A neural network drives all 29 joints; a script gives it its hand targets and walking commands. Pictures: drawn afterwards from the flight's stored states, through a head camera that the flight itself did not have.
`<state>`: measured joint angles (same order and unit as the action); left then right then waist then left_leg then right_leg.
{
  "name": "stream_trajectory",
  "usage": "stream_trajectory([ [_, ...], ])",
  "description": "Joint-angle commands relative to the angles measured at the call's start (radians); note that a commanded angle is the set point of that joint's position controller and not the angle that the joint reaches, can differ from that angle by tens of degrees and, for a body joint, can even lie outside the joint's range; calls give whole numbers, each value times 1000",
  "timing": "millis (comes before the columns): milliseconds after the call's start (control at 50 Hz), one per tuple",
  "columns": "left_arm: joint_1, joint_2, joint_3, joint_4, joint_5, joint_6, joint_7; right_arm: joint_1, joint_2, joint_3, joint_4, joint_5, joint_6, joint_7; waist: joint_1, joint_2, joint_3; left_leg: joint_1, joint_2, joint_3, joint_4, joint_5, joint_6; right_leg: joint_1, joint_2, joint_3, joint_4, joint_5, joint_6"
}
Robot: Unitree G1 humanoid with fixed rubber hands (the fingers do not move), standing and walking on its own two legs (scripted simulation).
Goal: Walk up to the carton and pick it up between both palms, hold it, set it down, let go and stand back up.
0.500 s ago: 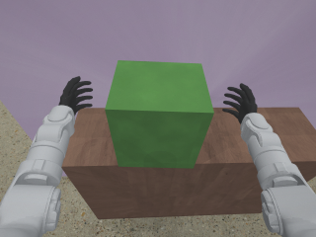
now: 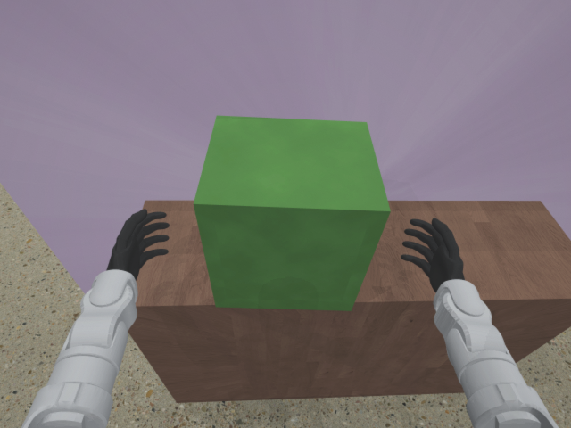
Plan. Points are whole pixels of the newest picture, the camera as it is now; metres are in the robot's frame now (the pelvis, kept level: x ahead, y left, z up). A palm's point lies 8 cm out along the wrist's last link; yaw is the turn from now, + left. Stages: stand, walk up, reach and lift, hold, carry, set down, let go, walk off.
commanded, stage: set down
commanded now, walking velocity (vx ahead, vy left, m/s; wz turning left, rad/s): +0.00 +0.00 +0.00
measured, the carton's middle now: (287, 218) +0.46 +0.01 +0.01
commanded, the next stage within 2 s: let go in 1.62 s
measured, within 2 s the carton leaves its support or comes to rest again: neither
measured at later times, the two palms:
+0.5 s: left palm (122, 332) +0.25 +0.24 -0.01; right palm (441, 340) +0.26 -0.22 -0.01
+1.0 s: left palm (119, 370) +0.21 +0.24 -0.04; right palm (442, 385) +0.21 -0.22 -0.05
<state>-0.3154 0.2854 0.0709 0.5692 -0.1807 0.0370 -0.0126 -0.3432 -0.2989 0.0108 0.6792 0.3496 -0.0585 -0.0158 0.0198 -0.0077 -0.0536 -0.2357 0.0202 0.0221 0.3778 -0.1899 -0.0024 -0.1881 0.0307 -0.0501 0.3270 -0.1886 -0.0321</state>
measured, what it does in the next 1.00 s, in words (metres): stands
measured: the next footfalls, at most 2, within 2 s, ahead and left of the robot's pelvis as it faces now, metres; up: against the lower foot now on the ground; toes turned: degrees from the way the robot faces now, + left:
none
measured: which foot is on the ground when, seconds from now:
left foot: down 0.00-1.00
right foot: down 0.00-1.00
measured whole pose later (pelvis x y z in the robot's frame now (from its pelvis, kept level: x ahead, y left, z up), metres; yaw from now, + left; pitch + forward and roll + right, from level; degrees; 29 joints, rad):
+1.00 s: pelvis +0.01 +0.00 +0.00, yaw -1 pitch -2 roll +0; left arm 0.06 0.27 0.00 0.66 -0.15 -0.18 -0.01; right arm 0.06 -0.21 0.04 0.76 0.19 -0.30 0.00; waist 0.03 -0.01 0.00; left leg -0.14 0.02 0.02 0.39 -0.22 -0.01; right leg -0.11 0.03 -0.02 0.38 -0.24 -0.04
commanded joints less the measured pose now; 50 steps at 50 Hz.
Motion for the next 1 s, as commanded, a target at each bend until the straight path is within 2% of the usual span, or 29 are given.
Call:
stream_trajectory([
  [0, -224, 122, 27, -152, 2, -102, 4, -191, -127, -46, -164, -10, -83, 9, 1, 18, -303, 180, -30, -24, 13, 344, -26, 77, -4, 58, -21, 222, 26],
  [240, -55, 99, -18, -96, -17, -276, 16, -23, -84, -44, -152, -42, -203, 23, 5, 16, -227, 157, -22, -32, 16, 291, -27, 47, -13, 66, -11, 149, 9],
  [380, 9, 101, -47, -32, -35, -384, 23, 34, -61, -35, -96, -52, -274, 29, 5, 24, -188, 119, -15, -38, 23, 233, -26, 26, -22, 73, 8, 94, 0],
  [480, 51, 100, -63, 11, -38, -426, 28, 65, -56, -25, -46, -59, -313, 34, 1, 27, -171, 105, -13, -38, 31, 212, -28, 21, -24, 73, 23, 81, 0],
  [620, 99, 106, -62, 30, -25, -396, 23, 112, -53, -15, -8, -86, -321, 33, -13, 7, -159, 108, -19, -28, 30, 201, -26, 46, -27, 75, 28, 126, 14],
  [700, 127, 117, -50, 26, -17, -361, 14, 149, -38, -6, -16, -108, -307, 25, -4, -5, -142, 105, -22, -17, 18, 189, -20, 69, -32, 81, 25, 146, 21],
  [840, 206, 114, -33, -8, 15, -286, 2, 236, -13, 4, -36, -143, -281, 15, 11, 16, -97, 147, -22, -1, 2, 216, -22, 83, -35, 84, 2, 163, 17],
  [980, 286, 89, -31, -68, 53, -208, 0, 310, -3, -10, -60, -186, -261, 12, 10, 23, -56, 200, -19, 6, -6, 253, -27, 73, -28, 73, -23, 165, 11],
])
